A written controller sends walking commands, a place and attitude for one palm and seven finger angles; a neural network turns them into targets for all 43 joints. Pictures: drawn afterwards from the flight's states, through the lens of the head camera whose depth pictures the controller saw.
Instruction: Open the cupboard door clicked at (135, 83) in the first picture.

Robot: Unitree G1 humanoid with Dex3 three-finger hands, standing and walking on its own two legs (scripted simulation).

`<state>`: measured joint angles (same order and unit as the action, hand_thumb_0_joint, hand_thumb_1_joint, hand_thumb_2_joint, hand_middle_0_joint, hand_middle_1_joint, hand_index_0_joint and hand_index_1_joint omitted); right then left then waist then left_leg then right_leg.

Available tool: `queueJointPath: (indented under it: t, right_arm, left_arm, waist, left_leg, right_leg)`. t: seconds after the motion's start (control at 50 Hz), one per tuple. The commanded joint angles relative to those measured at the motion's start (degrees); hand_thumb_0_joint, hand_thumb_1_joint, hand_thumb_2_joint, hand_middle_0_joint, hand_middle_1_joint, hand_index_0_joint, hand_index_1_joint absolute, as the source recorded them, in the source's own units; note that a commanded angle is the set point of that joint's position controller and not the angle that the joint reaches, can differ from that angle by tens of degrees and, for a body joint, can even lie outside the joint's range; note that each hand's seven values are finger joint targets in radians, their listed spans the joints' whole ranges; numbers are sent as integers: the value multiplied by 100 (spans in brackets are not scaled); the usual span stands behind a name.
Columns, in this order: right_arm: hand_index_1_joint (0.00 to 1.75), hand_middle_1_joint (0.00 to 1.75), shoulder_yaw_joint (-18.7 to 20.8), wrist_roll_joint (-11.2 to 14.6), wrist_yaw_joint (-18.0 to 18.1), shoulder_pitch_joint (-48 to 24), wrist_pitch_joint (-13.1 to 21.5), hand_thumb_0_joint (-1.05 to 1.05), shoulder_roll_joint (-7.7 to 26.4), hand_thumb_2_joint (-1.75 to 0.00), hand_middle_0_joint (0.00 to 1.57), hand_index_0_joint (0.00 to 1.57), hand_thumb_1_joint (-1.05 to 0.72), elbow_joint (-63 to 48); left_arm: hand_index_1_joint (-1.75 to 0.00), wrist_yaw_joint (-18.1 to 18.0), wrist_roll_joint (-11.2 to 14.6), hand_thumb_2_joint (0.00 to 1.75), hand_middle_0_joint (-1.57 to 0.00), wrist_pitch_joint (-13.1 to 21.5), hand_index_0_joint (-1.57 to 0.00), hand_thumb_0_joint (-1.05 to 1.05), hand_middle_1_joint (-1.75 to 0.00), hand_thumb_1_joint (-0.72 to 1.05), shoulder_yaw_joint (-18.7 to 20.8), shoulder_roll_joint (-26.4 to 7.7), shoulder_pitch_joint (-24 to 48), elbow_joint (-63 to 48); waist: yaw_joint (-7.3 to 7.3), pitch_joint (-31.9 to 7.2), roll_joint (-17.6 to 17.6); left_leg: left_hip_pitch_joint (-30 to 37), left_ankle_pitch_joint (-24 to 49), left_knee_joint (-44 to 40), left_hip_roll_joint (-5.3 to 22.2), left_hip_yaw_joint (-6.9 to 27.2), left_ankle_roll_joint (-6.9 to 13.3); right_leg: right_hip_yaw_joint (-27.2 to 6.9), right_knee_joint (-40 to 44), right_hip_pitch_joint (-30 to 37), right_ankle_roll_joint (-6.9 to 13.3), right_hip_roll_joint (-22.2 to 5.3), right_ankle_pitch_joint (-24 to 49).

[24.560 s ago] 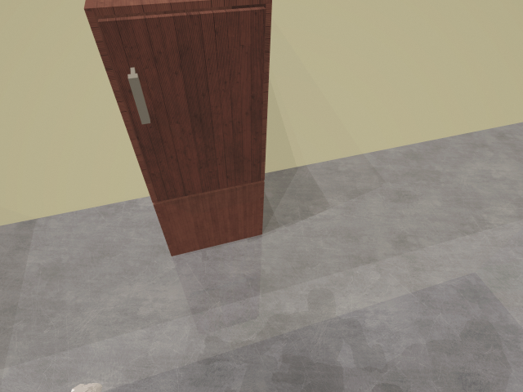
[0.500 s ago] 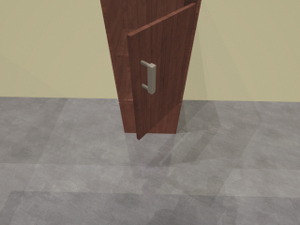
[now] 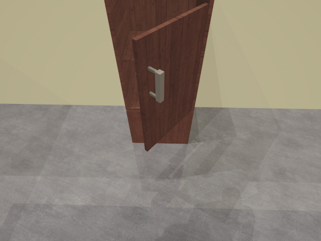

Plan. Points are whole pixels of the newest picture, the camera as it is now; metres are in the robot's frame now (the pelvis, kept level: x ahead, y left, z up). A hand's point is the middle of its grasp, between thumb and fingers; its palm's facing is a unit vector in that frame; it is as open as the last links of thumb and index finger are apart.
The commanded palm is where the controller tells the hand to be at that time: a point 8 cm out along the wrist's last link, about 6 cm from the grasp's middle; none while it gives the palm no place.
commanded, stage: look to check the result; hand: left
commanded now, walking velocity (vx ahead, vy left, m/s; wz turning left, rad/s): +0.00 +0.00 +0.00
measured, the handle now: (155, 84) +0.60 +0.05 +0.04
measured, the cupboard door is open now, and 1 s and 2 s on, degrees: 50 50 50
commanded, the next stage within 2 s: walk to a spot facing it in 0.06 s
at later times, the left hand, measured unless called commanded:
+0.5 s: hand out of the picture +0.03 +0.18 -0.19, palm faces -0.03 -0.98 -0.19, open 7.3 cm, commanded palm none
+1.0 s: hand out of the picture +0.14 +0.14 -0.17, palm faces -0.35 -0.90 -0.27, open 7.4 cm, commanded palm none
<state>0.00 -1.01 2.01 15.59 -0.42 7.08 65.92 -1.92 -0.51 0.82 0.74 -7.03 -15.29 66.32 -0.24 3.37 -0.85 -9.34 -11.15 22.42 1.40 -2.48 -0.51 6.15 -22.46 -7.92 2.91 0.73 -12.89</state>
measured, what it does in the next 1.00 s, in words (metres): steps on the spot, turning right: right foot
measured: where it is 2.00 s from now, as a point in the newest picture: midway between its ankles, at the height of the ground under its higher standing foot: outside the picture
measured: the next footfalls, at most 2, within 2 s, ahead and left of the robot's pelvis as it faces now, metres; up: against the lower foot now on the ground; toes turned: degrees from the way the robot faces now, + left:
right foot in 0.76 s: +0.01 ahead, -0.14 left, +0.00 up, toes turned -17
left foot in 1.06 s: +0.09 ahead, +0.09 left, +0.00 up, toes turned -24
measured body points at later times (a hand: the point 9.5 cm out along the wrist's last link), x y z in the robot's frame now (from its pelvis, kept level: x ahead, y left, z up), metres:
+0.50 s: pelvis +0.00 +0.00 -0.01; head +0.03 +0.00 +0.44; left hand +0.03 +0.24 -0.17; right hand -0.01 -0.23 -0.17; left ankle +0.01 +0.12 -0.74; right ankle +0.00 -0.08 -0.74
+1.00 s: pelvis -0.01 -0.03 -0.01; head +0.05 -0.06 +0.44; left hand +0.16 +0.18 -0.15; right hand +0.01 -0.31 -0.15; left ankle +0.03 +0.11 -0.72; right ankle -0.03 -0.13 -0.74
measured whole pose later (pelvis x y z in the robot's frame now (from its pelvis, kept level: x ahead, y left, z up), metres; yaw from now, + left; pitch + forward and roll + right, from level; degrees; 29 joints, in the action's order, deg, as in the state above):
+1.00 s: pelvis -0.01 -0.03 -0.01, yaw -24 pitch +1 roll +2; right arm 3.5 0.1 1.9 4.9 -1.7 13.0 50.6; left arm -0.4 -1.9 -2.5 4.6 -12.4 -10.0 53.7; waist 1.2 6.9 1.1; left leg -20.3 -25.1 44.0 1.6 -2.2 -2.5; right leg -7.2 -32.1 -18.8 1.7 3.0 -14.3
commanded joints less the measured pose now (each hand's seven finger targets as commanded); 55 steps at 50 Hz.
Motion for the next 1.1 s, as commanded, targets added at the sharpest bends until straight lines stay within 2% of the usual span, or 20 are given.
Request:
queueJointPath:
  t: [0.0, 0.22, 0.4, 0.46, 0.5, 0.54, 0.64, 0.68, 0.7, 0.72, 0.74, 0.76, 0.8, 0.9, 0.98, 1.0, 1.02, 1.04, 1.06, 1.08]
  right_arm:
    - [30, 30, 35, -20, 21, 409, 32, 0, 473, -90, 20, 20, -90, -50]
    - [30, 30, 108, -14, 70, 426, -32, 0, 530, -90, 20, 20, -90, -86]
    - [30, 30, 346, -7, 110, 248, -130, 0, 651, -90, 20, 20, -90, -549]
    - [30, 30, 405, -62, 149, 350, -61, 0, 988, -90, 20, 20, -90, -662]
    - [30, 30, 462, -105, 189, 502, 4, 0, 1296, -90, 20, 20, -90, -747]
    - [30, 30, 428, -129, 183, 236, 43, 0, 1296, -90, 20, 20, -90, -929]
    - [30, 30, 491, -164, 93, -150, 14, 0, 1512, -90, 20, 20, -90, -1159]
    - [30, 30, 537, -122, 54, -281, -27, 0, 1604, -90, 20, 20, -90, -1259]
    - [30, 30, 548, -70, 30, -385, -58, 0, 1537, -90, 20, 20, -90, -1360]
    - [30, 30, 499, 3, -35, -383, -103, 0, 1129, -90, 20, 20, -90, -1585]
    - [30, 30, 474, 19, -53, -801, -160, 0, 1127, -90, 20, 20, -90, -1782]
    - [30, 30, 495, 34, -54, -912, -172, 0, 1109, -90, 20, 20, -90, -1775]
    - [30, 30, 477, 22, -45, -892, -141, 0, 1140, -90, 20, 20, -90, -1770]
    - [30, 30, 403, 83, -19, -794, -86, 0, 899, -90, 20, 20, -90, -1772]
    - [30, 30, 409, 101, 58, -182, 4, 0, 1040, -90, 20, 20, -90, -1663]
    - [30, 30, 452, 44, 92, -6, 73, 0, 1398, -90, 20, 20, -90, -1631]
    - [30, 30, 555, -39, 94, -33, 88, 0, 1924, -90, 20, 20, -90, -1749]
    - [30, 30, 542, -95, 130, -50, 55, 0, 2089, -90, 20, 20, -90, -1862]
    - [30, 30, 505, -146, 110, -145, 96, 0, 1848, -90, 20, 20, -90, -1843]
    - [30, 30, 467, -137, 104, -344, 89, 0, 1770, -90, 20, 20, -90, -1904]
  left_arm:
    - [-30, -41, 26, 90, -20, 59, -20, 0, -30, 90, 102, -643, -374, -96]
    - [-30, -42, 8, 90, -20, -8, -20, 0, -30, 90, 197, -734, -355, -182]
    - [-30, 59, -61, 90, -20, -222, -20, 0, -30, 90, 548, -1098, 102, -672]
    - [-30, 130, -52, 90, -20, -258, -20, 0, -30, 90, 545, -906, 309, -907]
    - [-30, 190, -75, 90, -20, -312, -20, 0, -30, 90, 546, -830, 549, -1108]
    - [-30, 251, -77, 90, -20, -321, -20, 0, -30, 90, 583, -784, 594, -1181]
    - [-30, 327, -57, 90, -20, -315, -20, 0, -30, 90, 522, -739, 561, -1341]
    - [-30, 328, -68, 90, -20, -278, -20, 0, -30, 90, 552, -881, 260, -1312]
    - [-30, 305, -87, 90, -20, -244, -20, 0, -30, 90, 606, -1137, -5, -1269]
    - [-30, 208, -152, 90, -20, -161, -20, 0, -30, 90, 735, -1845, -114, -1302]
    - [-30, 146, -70, 90, -20, -180, -20, 0, -30, 90, 764, -2188, -403, -1283]
    - [-30, 101, -84, 90, -20, -204, -20, 0, -30, 90, 742, -2064, -137, -1359]
    - [-30, 41, -124, 90, -20, -213, -20, 0, -30, 90, 690, -1746, 493, -1573]
    - [-30, 64, -124, 90, -20, -196, -20, 0, -30, 90, 697, -1802, 351, -1612]
    - [-30, 107, -54, 90, -20, -263, -20, 0, -30, 90, 666, -1663, 700, -1716]
    - [-30, 135, -8, 90, -20, -282, -20, 0, -30, 90, 606, -1349, 714, -1820]
    - [-30, 225, 19, 90, -20, -272, -20, 0, -30, 90, 517, -1077, 626, -1967]
    - [-30, 282, -34, 90, -20, -245, -20, 0, -30, 90, 548, -1276, 839, -2091]
    - [-30, 320, -114, 90, -20, -265, -20, 0, -30, 90, 588, -1301, 937, -2008]
    - [-30, 358, -95, 90, -20, -275, -20, 0, -30, 90, 585, -1179, 883, -1940]
  waist:
    - [-20, 128, 25]
    - [-26, 96, 68]
    - [-119, 55, 359]
    - [-170, 25, -731]
    - [-220, -3, -1420]
    - [-18, -35, -674]
    - [44, -164, -888]
    - [217, -296, -622]
    - [370, -305, -91]
    - [398, -379, 1750]
    - [683, -308, 1797]
    - [490, -175, 1331]
    - [182, -222, 1432]
    - [188, -776, 784]
    - [-205, -736, 768]
    - [-289, -810, -223]
    - [-213, -725, -1799]
    - [-284, -476, -1243]
    - [-168, -361, -780]
    - [-26, -319, -1111]
  left_leg:
    - [-100, 571, -368, 424, 383, 154]
    - [-27, 518, -83, 496, 178, 123]
    - [-238, -451, 794, 454, -244, 29]
    - [191, -84, -151, 1275, 508, 367]
    - [272, 526, -938, 2413, 1371, 1095]
    - [171, 831, -756, 2337, 988, 1162]
    - [-48, 1273, -188, 1979, -161, 741]
    - [-210, 1049, 482, 1778, -519, 437]
    - [-662, 412, 1213, 1439, -756, 153]
    - [-1914, -1553, 2587, 568, -1193, -259]
    - [-2174, -2737, 3755, 279, -460, -250]
    - [-2306, -2385, 4259, 344, 42, -180]
    - [-2287, -1865, 4262, 416, 261, -209]
    - [-1436, -1600, 2561, 44, 30, -253]
    - [-20, -412, 432, 24, 67, -164]
    - [750, -154, -365, 869, 969, 117]
    - [996, 698, -772, 2380, 2396, 771]
    - [232, 928, -715, 2879, 2604, 1322]
    - [180, 1623, -545, 2489, 2143, 1274]
    - [169, 2153, -301, 2110, 1430, 1080]
  right_leg:
    - [-686, 610, -151, -15, -767, 489]
    - [-857, 485, -264, 19, -778, 859]
    - [-1760, 301, -937, 421, -1018, 749]
    - [-1121, -789, -1562, 59, -248, 516]
    - [-579, -3045, -2142, -155, 18, -1644]
    - [-792, -3718, -2262, -222, -225, -1711]
    - [-261, -2373, -1345, -286, -254, -1445]
    - [-107, -1310, -690, -259, -137, -531]
    - [-368, -453, -132, -179, -264, 373]
    - [-2593, 406, 490, 383, -1647, 1378]
    - [-3406, 582, 76, 1025, -2307, 1816]
    - [-3336, 529, -223, 1140, -2005, 937]
    - [-2916, 255, -338, 1001, -1606, 1297]
    - [-2774, -191, 30, 905, -1260, 2761]
    - [-2679, -589, -776, 375, -827, 2299]
    - [-2208, -1168, -1674, 28, -237, 1090]
    - [-1203, -2493, -2536, -347, 353, -1621]
    - [-1007, -3636, -2528, -451, 101, -2263]
    - [-995, -4251, -2601, -487, 42, -1974]
    - [-891, -4427, -2625, -536, -74, -1785]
